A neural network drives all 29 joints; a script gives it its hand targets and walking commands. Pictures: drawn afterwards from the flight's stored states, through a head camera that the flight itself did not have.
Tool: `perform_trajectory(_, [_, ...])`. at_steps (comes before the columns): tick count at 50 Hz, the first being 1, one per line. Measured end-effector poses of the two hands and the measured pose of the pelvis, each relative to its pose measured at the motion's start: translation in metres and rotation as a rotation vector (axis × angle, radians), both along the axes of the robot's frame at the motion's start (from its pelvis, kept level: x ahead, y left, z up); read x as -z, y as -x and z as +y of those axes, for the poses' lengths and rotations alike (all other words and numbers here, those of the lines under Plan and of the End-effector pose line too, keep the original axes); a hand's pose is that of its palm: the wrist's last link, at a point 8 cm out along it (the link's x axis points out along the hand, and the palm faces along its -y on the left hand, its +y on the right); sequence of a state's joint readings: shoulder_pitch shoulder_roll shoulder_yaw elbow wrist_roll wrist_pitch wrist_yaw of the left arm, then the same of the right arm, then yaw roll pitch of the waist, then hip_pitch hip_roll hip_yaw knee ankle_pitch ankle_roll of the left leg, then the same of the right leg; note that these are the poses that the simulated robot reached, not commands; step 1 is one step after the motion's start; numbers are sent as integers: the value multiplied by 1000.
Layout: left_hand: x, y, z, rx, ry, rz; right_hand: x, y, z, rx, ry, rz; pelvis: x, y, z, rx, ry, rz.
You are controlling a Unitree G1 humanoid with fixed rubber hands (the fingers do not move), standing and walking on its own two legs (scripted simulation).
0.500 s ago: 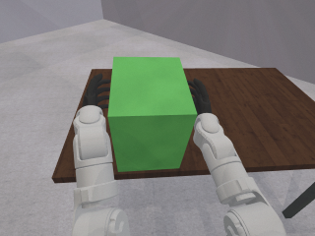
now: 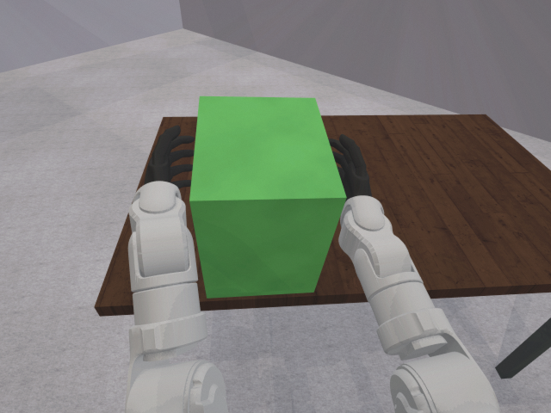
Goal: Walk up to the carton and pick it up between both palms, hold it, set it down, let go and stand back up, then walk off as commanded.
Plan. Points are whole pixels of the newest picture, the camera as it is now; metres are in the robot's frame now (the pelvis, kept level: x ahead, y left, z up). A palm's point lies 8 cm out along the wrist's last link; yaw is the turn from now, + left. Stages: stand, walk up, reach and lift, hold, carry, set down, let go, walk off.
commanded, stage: hold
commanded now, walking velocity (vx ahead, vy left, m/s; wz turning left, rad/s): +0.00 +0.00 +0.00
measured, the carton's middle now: (260, 199) +0.39 +0.01 +0.14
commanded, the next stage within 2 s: none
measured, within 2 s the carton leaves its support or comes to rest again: neither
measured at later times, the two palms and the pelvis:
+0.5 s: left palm (165, 186) +0.36 +0.13 +0.20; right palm (357, 192) +0.35 -0.13 +0.18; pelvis +0.00 +0.00 +0.00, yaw +0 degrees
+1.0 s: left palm (165, 184) +0.36 +0.13 +0.20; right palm (356, 189) +0.36 -0.13 +0.18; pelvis +0.00 +0.00 +0.00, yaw +0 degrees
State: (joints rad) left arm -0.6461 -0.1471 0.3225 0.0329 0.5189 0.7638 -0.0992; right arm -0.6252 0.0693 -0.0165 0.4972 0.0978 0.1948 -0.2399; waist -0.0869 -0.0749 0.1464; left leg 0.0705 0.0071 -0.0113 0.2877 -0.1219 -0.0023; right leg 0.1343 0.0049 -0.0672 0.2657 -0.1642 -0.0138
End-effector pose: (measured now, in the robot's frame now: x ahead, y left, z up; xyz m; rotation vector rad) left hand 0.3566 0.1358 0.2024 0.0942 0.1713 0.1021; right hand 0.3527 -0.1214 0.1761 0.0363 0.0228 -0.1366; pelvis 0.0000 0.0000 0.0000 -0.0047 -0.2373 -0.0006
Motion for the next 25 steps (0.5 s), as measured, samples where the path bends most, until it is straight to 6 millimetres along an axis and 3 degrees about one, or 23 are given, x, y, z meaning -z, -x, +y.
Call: perform_trajectory(25, [1,1,-4,5,2,-2,-1,2,-4,3,-1,-6,0,-4,-3,0,-1,-15])
